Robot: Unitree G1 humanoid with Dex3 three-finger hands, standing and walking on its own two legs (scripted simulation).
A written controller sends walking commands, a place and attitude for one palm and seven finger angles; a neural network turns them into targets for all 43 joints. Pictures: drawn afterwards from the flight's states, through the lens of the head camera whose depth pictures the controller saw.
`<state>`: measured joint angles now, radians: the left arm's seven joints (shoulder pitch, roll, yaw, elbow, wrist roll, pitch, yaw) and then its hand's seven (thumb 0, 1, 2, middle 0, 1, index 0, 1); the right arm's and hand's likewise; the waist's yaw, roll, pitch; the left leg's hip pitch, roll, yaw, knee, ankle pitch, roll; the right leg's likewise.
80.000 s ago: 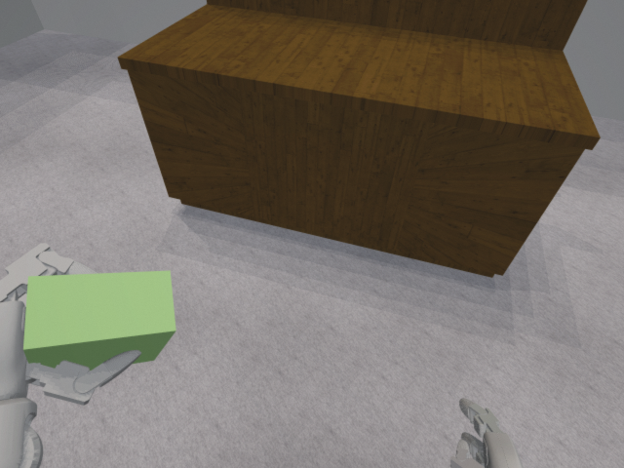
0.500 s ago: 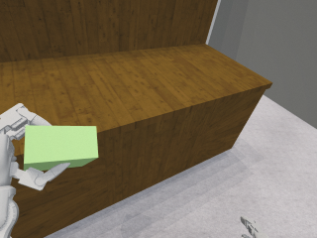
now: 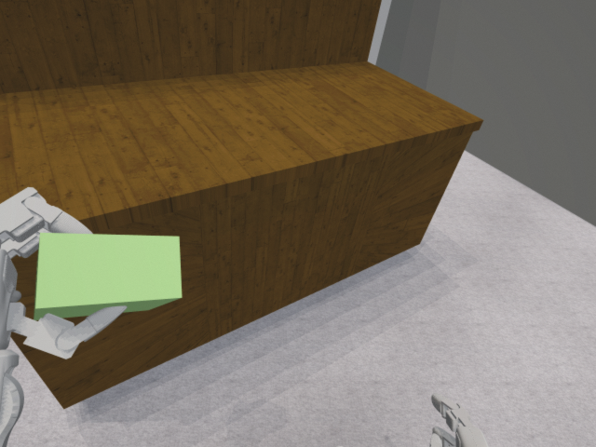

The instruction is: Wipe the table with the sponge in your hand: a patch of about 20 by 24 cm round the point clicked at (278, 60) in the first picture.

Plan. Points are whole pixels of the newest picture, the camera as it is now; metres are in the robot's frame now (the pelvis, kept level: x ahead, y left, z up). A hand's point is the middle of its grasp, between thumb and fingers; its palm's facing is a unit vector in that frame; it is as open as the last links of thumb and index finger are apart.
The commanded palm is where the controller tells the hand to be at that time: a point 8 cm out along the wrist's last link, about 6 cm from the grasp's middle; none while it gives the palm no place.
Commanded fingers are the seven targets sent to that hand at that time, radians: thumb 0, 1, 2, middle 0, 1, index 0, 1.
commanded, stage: stop stepping back and stand still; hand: left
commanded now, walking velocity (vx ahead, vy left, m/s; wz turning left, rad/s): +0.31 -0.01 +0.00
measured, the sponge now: (124, 278) +0.23 +0.21 +0.18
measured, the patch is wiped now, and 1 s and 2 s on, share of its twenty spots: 1.00 1.00 1.00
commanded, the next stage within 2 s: stand and wait in 0.58 s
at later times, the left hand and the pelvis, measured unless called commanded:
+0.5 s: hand (30, 328) +0.15 +0.24 +0.21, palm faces +0.41 -0.86 -0.32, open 9.7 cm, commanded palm +0.10 +0.28 +0.23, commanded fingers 0.00 0.10 1.30 -1.20 -1.60 -1.20 -1.60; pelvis -0.07 +0.00 +0.00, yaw -2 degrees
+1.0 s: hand (10, 327) +0.15 +0.26 +0.21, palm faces +0.45 -0.82 -0.34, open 9.7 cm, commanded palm +0.10 +0.29 +0.23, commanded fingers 0.00 0.10 1.30 -1.20 -1.60 -1.20 -1.60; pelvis -0.05 +0.00 +0.04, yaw +2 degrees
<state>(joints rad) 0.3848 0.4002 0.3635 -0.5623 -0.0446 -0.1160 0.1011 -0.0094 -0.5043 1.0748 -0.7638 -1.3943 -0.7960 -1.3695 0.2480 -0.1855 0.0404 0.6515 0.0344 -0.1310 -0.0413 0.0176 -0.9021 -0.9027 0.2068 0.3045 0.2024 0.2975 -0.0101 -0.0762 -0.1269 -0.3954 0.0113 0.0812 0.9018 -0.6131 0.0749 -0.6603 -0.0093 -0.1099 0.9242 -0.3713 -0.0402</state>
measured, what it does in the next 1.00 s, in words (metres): steps on the spot: right foot, then right foot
